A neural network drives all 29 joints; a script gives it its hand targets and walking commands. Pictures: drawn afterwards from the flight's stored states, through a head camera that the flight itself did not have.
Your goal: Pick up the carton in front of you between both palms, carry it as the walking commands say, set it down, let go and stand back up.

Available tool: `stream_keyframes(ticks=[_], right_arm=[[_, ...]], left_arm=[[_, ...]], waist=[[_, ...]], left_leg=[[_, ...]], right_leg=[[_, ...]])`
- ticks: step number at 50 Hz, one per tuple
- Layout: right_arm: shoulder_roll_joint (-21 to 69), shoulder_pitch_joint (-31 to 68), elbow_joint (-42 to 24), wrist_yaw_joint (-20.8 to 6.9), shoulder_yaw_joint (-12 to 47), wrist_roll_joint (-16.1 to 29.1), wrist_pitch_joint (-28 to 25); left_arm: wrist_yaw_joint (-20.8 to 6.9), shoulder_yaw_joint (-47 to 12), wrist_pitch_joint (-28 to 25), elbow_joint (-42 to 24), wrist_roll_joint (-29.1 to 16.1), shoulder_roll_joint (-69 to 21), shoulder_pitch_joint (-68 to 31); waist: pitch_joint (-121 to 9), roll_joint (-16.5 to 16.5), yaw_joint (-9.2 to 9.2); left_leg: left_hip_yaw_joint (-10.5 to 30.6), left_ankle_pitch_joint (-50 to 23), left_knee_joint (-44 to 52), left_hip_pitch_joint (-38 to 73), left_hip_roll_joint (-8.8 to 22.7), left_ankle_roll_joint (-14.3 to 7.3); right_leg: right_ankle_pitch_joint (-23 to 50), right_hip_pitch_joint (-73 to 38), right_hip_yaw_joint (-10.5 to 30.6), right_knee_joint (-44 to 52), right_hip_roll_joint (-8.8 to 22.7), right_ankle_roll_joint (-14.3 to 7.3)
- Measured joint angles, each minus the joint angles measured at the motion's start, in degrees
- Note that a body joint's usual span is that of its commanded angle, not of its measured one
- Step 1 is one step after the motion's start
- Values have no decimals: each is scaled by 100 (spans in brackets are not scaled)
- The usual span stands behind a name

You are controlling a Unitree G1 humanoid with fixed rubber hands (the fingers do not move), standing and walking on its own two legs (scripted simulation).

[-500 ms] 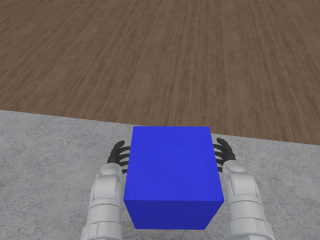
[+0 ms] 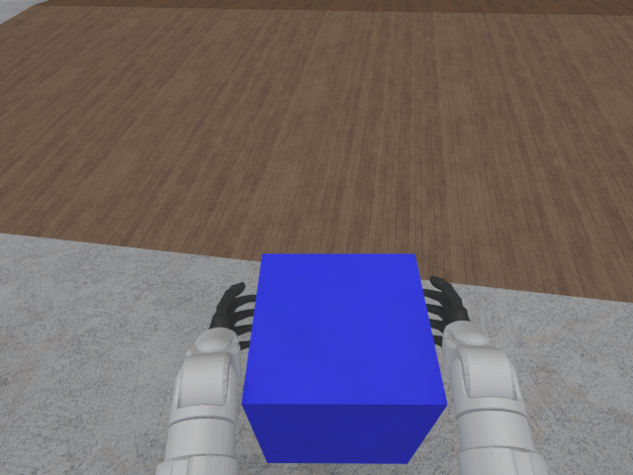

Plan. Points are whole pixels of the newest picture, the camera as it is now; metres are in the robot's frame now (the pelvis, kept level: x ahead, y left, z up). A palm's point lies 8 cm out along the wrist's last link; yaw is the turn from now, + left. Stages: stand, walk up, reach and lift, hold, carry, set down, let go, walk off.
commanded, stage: hold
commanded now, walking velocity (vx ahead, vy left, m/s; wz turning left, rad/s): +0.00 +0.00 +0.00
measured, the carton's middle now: (337, 363) +0.28 +0.00 -0.03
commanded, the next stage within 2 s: carry in 0.66 s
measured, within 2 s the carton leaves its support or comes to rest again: neither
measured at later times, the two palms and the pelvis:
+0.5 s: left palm (223, 339) +0.28 +0.15 +0.05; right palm (454, 334) +0.28 -0.15 +0.05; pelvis -0.01 +0.00 +0.00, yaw +0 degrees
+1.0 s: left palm (251, 281) +0.35 +0.12 +0.08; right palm (467, 279) +0.35 -0.18 +0.08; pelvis +0.07 -0.02 +0.00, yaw -1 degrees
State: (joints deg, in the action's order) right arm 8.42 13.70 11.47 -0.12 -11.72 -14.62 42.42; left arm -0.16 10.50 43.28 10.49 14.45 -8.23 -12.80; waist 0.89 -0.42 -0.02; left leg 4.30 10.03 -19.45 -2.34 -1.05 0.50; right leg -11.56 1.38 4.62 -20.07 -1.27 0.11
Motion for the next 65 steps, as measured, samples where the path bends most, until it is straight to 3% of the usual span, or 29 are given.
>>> stream_keyframes(ticks=[19, 32, 35, 39, 41, 44, 48, 53, 56, 58, 60, 62, 65], right_arm=[[94, 392, 310, -68, -361, -155, 9], [65, 280, 215, -79, -256, -161, 48], [52, 234, 159, -55, -190, -123, 122], [20, 100, -174, 43, 28, 44, 294], [11, 58, -471, 113, 146, 135, 437], [-70, -120, -1017, 213, 240, 319, 814], [-332, -204, -1491, 272, 299, 698, 1404], [-302, -150, -2078, 387, 385, 932, 1958], [-53, -196, -2456, 420, 386, 872, 2149], [-24, -327, -2528, 437, 572, 790, 2239], [-71, -469, -2644, 481, 680, 796, 2434], [-85, -549, -2787, 540, 684, 819, 2608], [-82, -500, -2963, 566, 597, 847, 2744]], left_arm=[[-67, 327, 36, 308, 153, -93, -408], [-67, 221, 72, 232, 150, -70, -314], [-39, 179, 124, 171, 90, -50, -240], [29, 63, 272, -210, -115, 3, -43], [83, 5, 391, -485, -272, 51, 3], [198, -152, 719, -812, -477, 51, 9], [407, -432, 1302, -1262, -548, 8, 52], [562, -497, 1983, -2201, -675, 39, 213], [558, -382, 2239, -2706, -789, 67, 338], [541, -276, 2354, -2847, -887, 72, 501], [550, -307, 2509, -2883, -918, 78, 594], [557, -352, 2638, -2886, -945, 84, 586], [558, -387, 2723, -2931, -943, 75, 469]], waist=[[157, -3, 0], [114, -2, 7], [-208, 19, -16], [-601, 63, -72], [-702, 126, -86], [-896, 208, -37], [-1034, 1, 20], [-987, -188, 0], [-995, -217, -55], [-1029, -167, -60], [-1005, -34, -41], [-953, 52, 12], [-862, 118, 113]], left_leg=[[-24, 31, -243, -120, -18, -13], [-23, 23, -134, -42, -25, -19], [-75, 234, -450, -460, -19, -13], [-215, 651, -675, -861, 41, -42], [-264, 433, -768, -1000, 130, -38], [-273, 1014, -1279, -1268, 276, -26], [-796, 1609, -2088, -1885, 301, -59], [-1300, 932, -1207, -2092, 151, -16], [-1606, -13, -545, -1791, 117, -199], [-1703, 175, -784, -1731, 160, -355], [-1707, 452, -678, -1491, 224, -370], [-1674, 479, -363, -1168, 259, -287], [-1618, 481, 114, -666, 300, -208]], right_leg=[[-22, 120, 23, -232, -2, 20], [-18, 45, 26, -130, 13, 23], [-241, 494, 51, -479, -6, 28], [-1028, 1076, -151, -1010, 93, 26], [-870, 1206, -384, -1018, 126, 3], [-430, 1169, -563, -814, 61, -74], [-576, 984, -654, -460, 204, -129], [-671, 641, -554, -88, 395, -19], [-1279, 802, -531, -975, 468, 37], [-1519, 1389, -651, -2362, 467, -27], [-1516, 2012, -817, -3430, 432, -112], [-1264, 2492, -977, -3659, 484, -124], [-719, 2940, -1117, -2957, 579, -32]])
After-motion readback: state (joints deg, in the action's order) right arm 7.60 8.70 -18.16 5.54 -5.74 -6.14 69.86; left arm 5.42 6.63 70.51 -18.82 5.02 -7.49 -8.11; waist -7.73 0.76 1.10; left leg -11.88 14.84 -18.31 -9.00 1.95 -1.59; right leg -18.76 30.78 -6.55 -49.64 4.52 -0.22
